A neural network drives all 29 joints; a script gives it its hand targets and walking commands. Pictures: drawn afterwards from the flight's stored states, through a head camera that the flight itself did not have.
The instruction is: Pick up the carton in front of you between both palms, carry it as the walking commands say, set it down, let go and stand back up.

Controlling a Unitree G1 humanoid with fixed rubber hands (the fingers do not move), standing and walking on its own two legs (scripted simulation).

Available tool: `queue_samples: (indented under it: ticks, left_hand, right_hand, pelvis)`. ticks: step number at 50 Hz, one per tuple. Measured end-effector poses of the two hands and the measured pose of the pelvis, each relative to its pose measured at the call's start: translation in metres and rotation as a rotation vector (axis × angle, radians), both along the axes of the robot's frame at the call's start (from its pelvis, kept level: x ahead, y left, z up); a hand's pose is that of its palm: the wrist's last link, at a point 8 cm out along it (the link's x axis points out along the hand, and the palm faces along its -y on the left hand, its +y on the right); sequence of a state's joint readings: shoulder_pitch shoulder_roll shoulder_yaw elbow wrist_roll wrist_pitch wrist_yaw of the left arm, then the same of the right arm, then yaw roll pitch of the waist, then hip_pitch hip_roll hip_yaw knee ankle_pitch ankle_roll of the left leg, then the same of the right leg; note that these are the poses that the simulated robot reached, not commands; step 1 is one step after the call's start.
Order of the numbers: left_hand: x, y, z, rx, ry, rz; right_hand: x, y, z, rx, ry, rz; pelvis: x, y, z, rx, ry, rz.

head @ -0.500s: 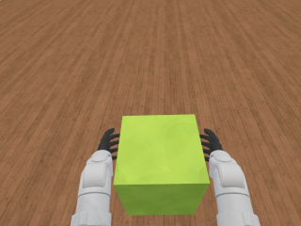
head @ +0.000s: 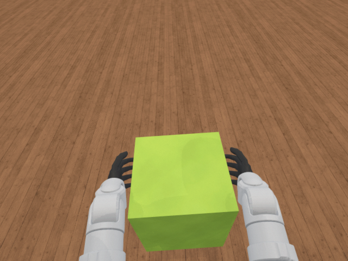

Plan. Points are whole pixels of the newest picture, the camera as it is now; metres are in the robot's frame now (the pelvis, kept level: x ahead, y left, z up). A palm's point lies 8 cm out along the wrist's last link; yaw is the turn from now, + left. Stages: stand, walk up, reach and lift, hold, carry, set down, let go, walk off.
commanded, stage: hold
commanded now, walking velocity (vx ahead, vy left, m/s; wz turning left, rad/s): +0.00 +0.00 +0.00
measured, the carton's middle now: (181, 194) +0.29 +0.02 -0.05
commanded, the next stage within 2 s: set down in 0.20 s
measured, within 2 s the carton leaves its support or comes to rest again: neither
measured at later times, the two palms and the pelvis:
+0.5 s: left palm (125, 163) +0.33 +0.16 +0.02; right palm (244, 176) +0.30 -0.13 +0.01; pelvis +0.00 +0.06 -0.01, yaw -6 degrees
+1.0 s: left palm (140, 192) +0.36 +0.16 -0.18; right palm (230, 194) +0.36 -0.14 -0.19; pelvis -0.04 +0.03 -0.11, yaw -6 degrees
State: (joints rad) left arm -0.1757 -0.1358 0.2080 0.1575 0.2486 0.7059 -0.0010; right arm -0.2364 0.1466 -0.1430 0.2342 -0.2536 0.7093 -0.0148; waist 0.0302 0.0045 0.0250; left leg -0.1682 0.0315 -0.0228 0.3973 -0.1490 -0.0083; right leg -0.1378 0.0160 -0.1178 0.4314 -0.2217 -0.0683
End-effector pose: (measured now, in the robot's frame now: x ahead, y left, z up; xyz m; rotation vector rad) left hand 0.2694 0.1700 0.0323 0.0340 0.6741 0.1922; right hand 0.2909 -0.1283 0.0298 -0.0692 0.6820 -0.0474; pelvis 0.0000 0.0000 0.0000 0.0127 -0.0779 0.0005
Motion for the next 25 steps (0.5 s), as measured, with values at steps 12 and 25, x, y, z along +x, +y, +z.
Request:
queue_samples:
  ticks: [12, 25]
  left_hand:
    - [0.038, -0.031, 0.015, -0.02, -0.025, -0.179]
    - [0.065, -0.006, -0.012, -0.067, 0.024, -0.116]
  right_hand:
    - [-0.022, -0.029, 0.011, 0.018, -0.025, -0.205]
    - [0.013, -0.005, -0.015, 0.056, 0.027, -0.201]
  pelvis:
    - [0.0, 0.024, 0.002, -0.013, -0.045, -0.097]
    - [0.001, 0.055, -0.008, -0.014, -0.002, -0.101]
